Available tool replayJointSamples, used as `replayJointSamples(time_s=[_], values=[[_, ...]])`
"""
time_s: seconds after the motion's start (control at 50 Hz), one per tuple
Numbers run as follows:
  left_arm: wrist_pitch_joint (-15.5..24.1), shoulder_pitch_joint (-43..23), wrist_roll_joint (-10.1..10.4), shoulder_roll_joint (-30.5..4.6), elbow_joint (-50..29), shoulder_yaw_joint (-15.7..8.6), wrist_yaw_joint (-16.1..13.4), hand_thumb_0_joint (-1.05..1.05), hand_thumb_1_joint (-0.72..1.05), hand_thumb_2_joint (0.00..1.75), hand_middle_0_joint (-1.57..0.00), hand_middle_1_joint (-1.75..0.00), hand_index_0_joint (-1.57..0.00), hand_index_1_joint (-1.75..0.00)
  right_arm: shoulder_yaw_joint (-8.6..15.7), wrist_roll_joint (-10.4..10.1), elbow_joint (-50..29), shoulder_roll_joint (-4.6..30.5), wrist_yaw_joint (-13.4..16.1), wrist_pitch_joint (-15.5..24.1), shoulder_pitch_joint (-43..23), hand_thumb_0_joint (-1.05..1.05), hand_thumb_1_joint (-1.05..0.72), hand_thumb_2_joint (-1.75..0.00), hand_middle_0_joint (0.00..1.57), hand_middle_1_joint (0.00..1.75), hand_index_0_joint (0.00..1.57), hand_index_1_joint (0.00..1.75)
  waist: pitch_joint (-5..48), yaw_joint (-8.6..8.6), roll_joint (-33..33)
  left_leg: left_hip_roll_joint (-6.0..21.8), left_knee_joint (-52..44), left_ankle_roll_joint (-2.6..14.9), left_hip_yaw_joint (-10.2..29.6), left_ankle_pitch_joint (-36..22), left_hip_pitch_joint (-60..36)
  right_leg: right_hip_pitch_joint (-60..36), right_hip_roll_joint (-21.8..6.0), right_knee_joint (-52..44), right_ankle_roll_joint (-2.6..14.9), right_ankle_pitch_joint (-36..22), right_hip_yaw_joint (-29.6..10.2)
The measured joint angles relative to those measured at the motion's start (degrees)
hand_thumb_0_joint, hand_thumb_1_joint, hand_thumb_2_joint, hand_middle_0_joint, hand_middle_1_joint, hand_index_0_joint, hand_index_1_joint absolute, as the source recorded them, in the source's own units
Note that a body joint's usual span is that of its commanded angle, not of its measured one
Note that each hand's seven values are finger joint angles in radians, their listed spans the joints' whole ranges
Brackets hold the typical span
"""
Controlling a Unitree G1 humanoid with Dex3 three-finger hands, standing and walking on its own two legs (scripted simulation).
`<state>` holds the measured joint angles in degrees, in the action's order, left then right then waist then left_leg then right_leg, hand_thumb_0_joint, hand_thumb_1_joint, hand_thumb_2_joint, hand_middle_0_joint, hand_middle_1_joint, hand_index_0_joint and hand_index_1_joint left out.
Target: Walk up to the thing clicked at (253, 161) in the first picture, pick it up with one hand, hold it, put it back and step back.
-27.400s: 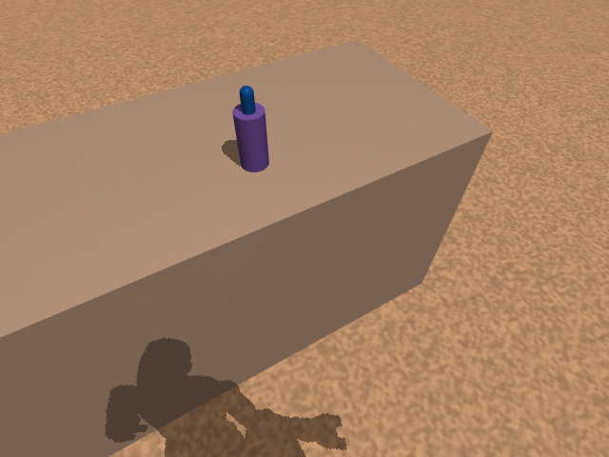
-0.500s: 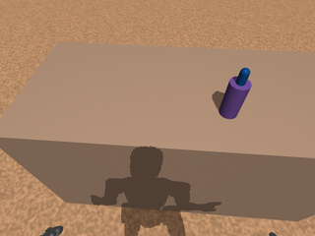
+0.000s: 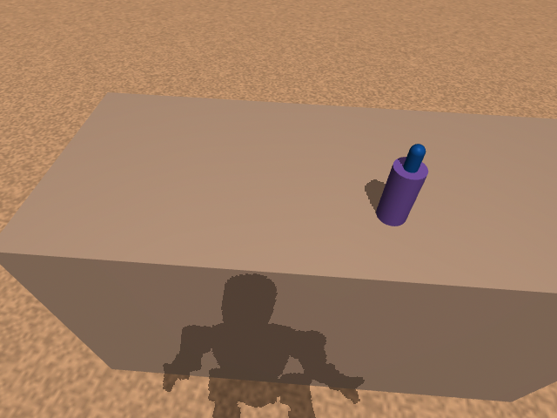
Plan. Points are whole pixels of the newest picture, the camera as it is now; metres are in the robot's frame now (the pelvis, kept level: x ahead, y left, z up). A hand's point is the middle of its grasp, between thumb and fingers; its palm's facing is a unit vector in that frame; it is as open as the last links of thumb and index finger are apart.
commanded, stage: stand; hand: right
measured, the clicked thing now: (404, 183) +0.54 -0.21 +0.01
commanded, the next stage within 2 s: step back in 1.96 s
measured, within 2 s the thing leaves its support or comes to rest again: neither
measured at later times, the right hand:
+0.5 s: hand out of the picture +0.06 -0.25 -0.16, palm faces -0.01 +0.94 -0.34, open 7.4 cm
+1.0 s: hand out of the picture +0.07 -0.25 -0.15, palm faces -0.01 +0.94 -0.34, open 7.4 cm
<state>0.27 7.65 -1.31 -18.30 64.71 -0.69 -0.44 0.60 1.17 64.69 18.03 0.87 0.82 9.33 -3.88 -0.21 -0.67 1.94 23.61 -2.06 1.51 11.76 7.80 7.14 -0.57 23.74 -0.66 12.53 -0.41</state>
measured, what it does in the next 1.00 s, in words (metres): stands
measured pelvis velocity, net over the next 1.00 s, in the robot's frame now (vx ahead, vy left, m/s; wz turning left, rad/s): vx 0.01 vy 0.01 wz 0.00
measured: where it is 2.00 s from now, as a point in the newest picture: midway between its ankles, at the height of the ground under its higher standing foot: outside the picture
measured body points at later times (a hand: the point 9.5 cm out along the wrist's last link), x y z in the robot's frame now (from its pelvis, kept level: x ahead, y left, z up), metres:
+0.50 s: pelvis +0.00 +0.00 +0.00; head +0.00 +0.01 +0.45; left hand +0.06 +0.30 -0.14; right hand +0.06 -0.29 -0.13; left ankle +0.02 +0.14 -0.74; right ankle +0.01 -0.13 -0.74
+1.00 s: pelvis +0.01 +0.01 +0.00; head +0.02 +0.01 +0.45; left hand +0.08 +0.30 -0.13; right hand +0.07 -0.30 -0.13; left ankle +0.02 +0.14 -0.74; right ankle +0.01 -0.13 -0.74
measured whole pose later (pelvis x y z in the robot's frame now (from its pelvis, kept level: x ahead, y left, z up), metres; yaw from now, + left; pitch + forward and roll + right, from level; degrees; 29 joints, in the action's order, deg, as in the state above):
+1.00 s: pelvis +0.01 +0.01 +0.00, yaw +0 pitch -3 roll +0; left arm 0.7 6.6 -1.0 -19.6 66.1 -0.2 -0.2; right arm 0.4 0.6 66.3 19.4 -0.1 0.5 6.7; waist -3.4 0.1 -0.6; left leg 1.4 19.3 -1.6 1.2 10.1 6.5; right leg 5.9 -1.1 19.4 -1.2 10.8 -0.6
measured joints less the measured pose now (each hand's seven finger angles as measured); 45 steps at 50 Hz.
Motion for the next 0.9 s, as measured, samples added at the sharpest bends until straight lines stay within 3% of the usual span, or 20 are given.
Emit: replayJointSamples(time_s=[0.22, 0.9], values=[[0.1, -0.6, 0.0, -0.8, 1.8, 0.1, 0.0, 0.01, 0.91, 0.9, -0.21, -0.3, -0.2, -0.3, 0.0, -0.2, 1.5, 0.5, -0.3, -0.1, -1.4, 0.01, -0.89, -0.89, 0.21, 0.3, 0.2, 0.3, -0.1, -0.08, 0.4, -0.2, -2.4, 0.13, -0.1, -1.5, -0.9, -0.8, -0.2, -2.3, -0.22, -1.5, -0.1], [0.4, -1.2, 0.3, -1.1, 1.5, 0.6, 0.1, 0.01, 0.91, 0.9, -0.21, -0.3, -0.2, -0.3, -0.2, -0.6, 1.8, 1.3, -0.8, -0.4, -2.8, 0.01, -0.91, -0.89, 0.21, 0.3, 0.2, 0.3, 0.4, 0.32, 0.1, -0.5, -4.2, 0.43, -0.3, -1.8, -1.4, -1.4, -0.6, -4.3, -0.58, -1.9, -0.2]])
